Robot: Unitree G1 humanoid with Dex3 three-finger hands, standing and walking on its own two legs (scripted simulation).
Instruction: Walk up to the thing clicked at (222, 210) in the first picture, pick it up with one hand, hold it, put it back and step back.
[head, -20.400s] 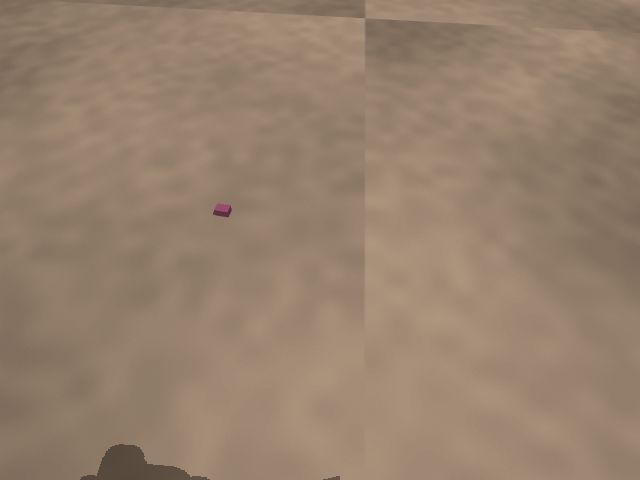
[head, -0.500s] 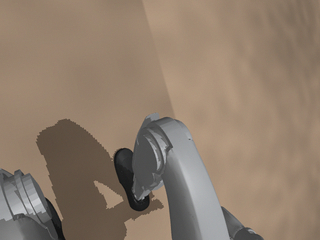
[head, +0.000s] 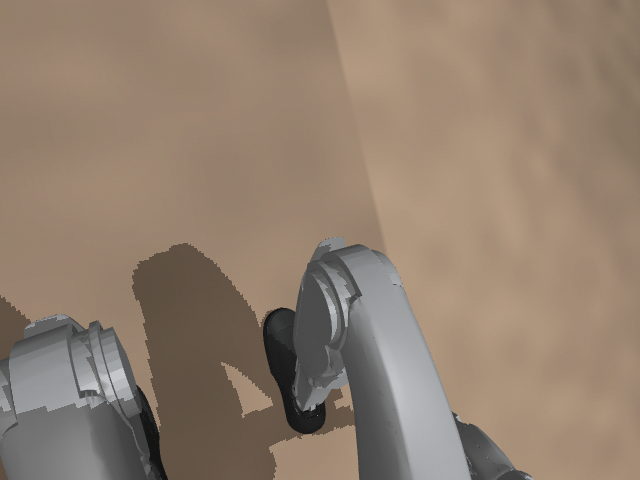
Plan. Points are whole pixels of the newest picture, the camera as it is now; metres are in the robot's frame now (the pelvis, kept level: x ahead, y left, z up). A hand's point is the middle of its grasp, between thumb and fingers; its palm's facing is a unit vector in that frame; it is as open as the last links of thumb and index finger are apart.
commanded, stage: settle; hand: left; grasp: from above
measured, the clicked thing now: out of the picture +0.50 +0.32 -0.24
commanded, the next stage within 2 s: lift in 0.34 s
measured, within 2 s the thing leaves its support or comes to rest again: neither
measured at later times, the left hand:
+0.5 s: hand out of the picture +0.48 +0.32 -0.12, palm faces -0.48 -0.02 -0.88, open 7.1 cm
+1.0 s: hand out of the picture +0.41 +0.32 -0.02, palm faces -0.49 -0.06 -0.87, open 7.1 cm
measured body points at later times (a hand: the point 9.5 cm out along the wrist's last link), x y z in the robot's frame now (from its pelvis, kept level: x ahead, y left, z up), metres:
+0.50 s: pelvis -0.01 +0.00 +0.02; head +0.23 +0.10 +0.39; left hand +0.50 +0.31 -0.07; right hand +0.05 -0.27 -0.06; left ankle +0.06 +0.12 -0.28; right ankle +0.12 -0.12 -0.28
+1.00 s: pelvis -0.01 +0.00 +0.09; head +0.19 +0.07 +0.48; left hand +0.44 +0.32 +0.03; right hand +0.10 -0.27 -0.02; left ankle +0.06 +0.12 -0.28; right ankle +0.12 -0.12 -0.28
